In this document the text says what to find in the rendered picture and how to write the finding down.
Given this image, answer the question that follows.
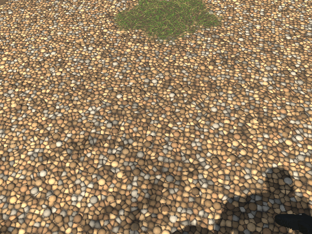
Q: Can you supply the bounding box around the robot right hand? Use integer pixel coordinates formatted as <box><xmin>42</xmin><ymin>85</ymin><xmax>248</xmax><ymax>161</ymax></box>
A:
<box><xmin>274</xmin><ymin>213</ymin><xmax>312</xmax><ymax>234</ymax></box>

